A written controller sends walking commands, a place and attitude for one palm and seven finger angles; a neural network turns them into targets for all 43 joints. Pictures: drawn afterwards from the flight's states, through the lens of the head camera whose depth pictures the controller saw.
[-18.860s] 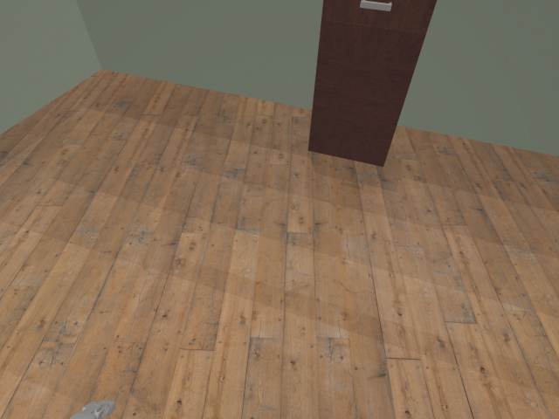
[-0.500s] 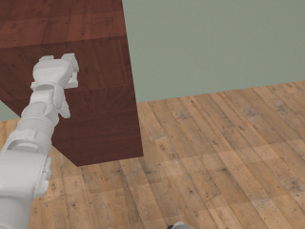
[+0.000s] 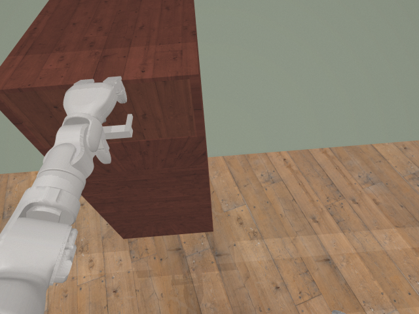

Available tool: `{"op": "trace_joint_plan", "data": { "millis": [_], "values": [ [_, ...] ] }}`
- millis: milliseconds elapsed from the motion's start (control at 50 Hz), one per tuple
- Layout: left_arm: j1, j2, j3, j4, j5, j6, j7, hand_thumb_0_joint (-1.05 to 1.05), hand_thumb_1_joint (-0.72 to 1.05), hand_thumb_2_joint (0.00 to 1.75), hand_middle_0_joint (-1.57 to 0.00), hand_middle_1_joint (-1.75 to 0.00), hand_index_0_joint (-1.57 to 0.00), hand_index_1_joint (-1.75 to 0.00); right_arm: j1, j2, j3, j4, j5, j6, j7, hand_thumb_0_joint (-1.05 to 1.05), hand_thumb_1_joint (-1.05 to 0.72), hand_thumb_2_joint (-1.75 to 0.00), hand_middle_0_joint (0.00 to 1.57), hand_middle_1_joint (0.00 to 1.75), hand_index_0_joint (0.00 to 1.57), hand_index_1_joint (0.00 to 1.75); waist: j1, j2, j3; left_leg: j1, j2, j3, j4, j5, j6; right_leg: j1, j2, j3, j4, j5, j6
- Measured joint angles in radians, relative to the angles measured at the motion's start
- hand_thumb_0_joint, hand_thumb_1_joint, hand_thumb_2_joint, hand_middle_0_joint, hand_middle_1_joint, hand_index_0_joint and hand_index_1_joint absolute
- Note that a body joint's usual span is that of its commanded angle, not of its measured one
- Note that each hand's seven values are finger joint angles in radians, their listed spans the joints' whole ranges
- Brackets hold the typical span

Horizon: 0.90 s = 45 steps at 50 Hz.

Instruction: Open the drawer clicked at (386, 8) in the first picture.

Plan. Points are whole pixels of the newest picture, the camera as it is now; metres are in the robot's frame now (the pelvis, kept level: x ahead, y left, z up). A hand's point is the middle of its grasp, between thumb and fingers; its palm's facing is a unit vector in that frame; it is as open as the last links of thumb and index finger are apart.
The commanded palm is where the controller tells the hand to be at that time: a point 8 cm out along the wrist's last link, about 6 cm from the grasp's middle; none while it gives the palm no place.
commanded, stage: re-aim the fingers above the handle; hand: left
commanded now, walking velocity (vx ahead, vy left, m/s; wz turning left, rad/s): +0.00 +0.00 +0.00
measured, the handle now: (105, 126) +0.51 +0.25 +0.05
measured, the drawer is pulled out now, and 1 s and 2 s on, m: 0.00 0.00 0.00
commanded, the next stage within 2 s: none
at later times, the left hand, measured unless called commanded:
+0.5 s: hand (101, 120) +0.46 +0.22 +0.11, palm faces +0.00 +0.00 -1.00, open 13.7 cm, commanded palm +0.44 +0.23 +0.17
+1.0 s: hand (97, 124) +0.46 +0.23 +0.11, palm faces -0.01 -0.01 -1.00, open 13.8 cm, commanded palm +0.45 +0.24 +0.17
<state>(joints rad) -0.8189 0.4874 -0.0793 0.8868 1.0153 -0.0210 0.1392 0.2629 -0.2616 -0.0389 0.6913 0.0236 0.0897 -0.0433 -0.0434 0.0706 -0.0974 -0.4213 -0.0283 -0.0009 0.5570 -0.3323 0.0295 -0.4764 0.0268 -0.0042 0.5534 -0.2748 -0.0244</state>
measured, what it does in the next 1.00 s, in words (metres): stands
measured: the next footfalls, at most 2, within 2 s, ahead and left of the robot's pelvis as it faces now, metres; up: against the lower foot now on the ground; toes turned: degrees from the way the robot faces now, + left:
none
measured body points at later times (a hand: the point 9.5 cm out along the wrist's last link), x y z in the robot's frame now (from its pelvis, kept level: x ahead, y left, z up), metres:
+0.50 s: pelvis -0.01 -0.01 +0.00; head +0.05 -0.03 +0.45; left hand +0.46 +0.22 +0.17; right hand +0.05 -0.28 -0.14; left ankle -0.04 +0.10 -0.73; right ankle -0.01 -0.11 -0.73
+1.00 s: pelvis -0.01 +0.01 +0.00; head +0.05 -0.01 +0.44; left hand +0.46 +0.23 +0.16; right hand +0.05 -0.27 -0.13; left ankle -0.04 +0.10 -0.73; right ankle -0.01 -0.10 -0.73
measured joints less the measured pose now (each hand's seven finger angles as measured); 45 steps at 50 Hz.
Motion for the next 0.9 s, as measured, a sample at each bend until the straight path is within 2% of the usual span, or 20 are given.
{"op": "trace_joint_plan", "data": {
  "millis": [140,260,420,720,900],
  "values": [
    [-0.020,0.006,-0.014,0.009,-0.003,0.014,-0.036,0.00,-0.49,0.30,-0.37,-1.21,-0.38,-1.22,-0.012,-0.004,0.007,-0.011,0.004,0.016,0.000,0.01,-0.91,-0.90,0.20,0.30,0.20,0.30,0.007,-0.006,0.005,0.009,0.002,-0.004,-0.007,0.004,-0.005,0.006,0.001,-0.004,0.001,-0.001,-0.006],
    [-0.017,0.027,0.005,0.008,0.000,-0.012,-0.053,0.00,-0.49,0.30,-0.36,-1.22,-0.36,-1.22,-0.002,-0.008,0.008,-0.016,0.005,0.024,-0.009,0.01,-0.91,-0.90,0.20,0.30,0.20,0.30,0.000,-0.011,0.009,0.008,0.006,-0.002,-0.004,0.003,-0.009,0.003,0.006,-0.002,0.005,-0.001,-0.010],
    [-0.011,0.047,0.023,0.008,0.004,-0.034,-0.045,0.00,-0.49,0.30,-0.36,-1.22,-0.35,-1.22,0.026,-0.015,-0.002,-0.011,0.005,0.024,-0.011,0.01,-0.91,-0.90,0.20,0.30,0.20,0.30,-0.008,-0.010,0.010,-0.009,0.011,0.003,0.006,0.003,-0.010,-0.014,0.011,0.002,0.011,0.004,-0.012],
    [0.002,0.076,0.062,0.029,0.009,-0.034,-0.025,0.00,-0.49,0.30,-0.33,-1.21,-0.34,-1.21,0.042,-0.010,0.003,-0.003,0.011,0.019,-0.016,0.01,-0.91,-0.90,0.20,0.30,0.20,0.30,-0.021,-0.013,0.011,-0.014,0.013,0.020,0.005,0.011,-0.004,-0.021,0.013,0.018,0.004,0.021,-0.005],
    [-0.004,0.088,0.026,0.026,0.005,-0.044,-0.049,0.00,-0.49,0.30,-0.33,-1.20,-0.33,-1.20,0.048,-0.013,-0.003,-0.012,0.013,0.004,-0.019,0.01,-0.91,-0.90,0.20,0.30,0.20,0.30,-0.014,-0.021,0.017,-0.029,0.005,0.013,0.017,0.009,0.003,-0.027,0.006,0.011,0.003,0.021,0.002]
  ]
}}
